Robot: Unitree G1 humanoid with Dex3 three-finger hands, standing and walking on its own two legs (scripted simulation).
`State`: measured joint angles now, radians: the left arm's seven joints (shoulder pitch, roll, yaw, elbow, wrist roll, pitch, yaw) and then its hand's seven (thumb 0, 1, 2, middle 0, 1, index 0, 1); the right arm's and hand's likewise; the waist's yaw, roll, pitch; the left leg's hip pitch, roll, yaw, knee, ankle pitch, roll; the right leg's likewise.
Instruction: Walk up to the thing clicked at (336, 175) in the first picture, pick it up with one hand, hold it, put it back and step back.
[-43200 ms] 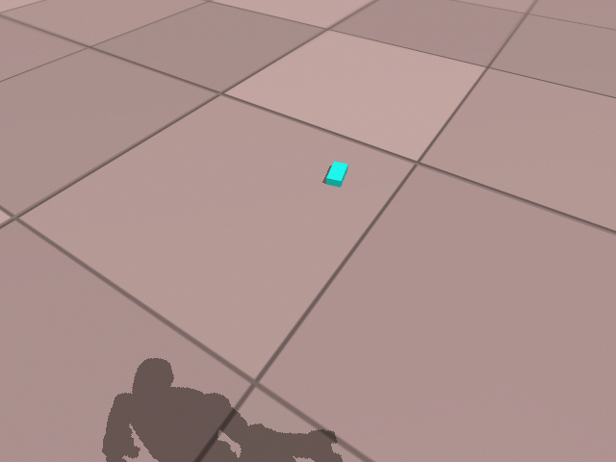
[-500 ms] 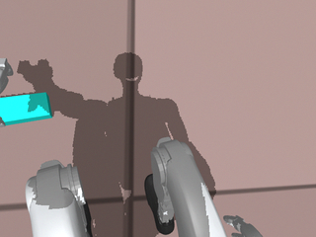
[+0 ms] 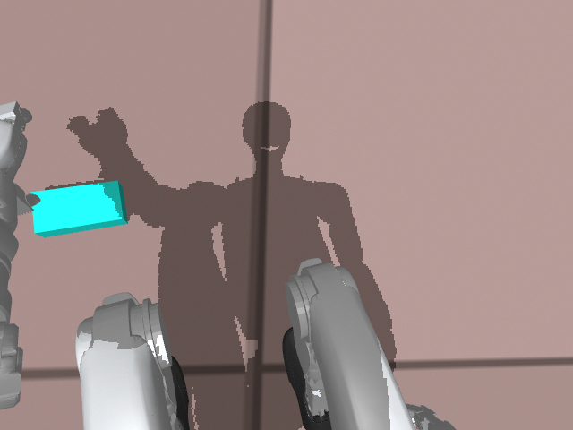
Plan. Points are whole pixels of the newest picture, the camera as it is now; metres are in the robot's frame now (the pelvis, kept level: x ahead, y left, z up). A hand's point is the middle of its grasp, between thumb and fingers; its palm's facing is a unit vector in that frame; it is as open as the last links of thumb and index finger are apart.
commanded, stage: home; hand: left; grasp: from above
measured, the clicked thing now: (81, 208) +0.50 +0.28 -0.34
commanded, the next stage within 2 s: none
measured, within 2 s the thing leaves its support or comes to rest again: neither
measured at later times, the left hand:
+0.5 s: hand out of the picture +0.29 +0.26 +0.08, palm faces -0.08 -0.84 -0.53, open 7.4 cm
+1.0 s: hand out of the picture +0.23 +0.22 +0.28, palm faces +0.22 -0.95 -0.23, open 7.4 cm
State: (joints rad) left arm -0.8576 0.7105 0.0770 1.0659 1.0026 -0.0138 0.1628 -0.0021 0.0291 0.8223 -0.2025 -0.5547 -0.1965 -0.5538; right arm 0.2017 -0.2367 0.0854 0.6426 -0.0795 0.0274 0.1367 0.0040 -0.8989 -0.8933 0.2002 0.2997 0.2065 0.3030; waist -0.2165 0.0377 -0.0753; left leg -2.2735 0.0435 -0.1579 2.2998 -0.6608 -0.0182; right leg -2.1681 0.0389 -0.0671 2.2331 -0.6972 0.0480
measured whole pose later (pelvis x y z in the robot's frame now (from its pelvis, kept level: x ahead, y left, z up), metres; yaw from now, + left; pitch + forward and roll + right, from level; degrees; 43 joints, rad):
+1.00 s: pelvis +0.08 +0.01 +0.34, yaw +9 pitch +14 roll -3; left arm 0.44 0.23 0.05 -0.09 -0.07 0.45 0.07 0.01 0.90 0.90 -0.20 -0.30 -0.20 -0.29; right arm 0.29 -0.21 0.04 0.53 0.03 -0.16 -0.18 0.01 -0.90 -0.90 0.20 0.30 0.21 0.30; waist -0.07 0.05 -0.17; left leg -0.82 0.05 -0.06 1.07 -0.49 -0.02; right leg -0.74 0.00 -0.05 1.00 -0.51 0.02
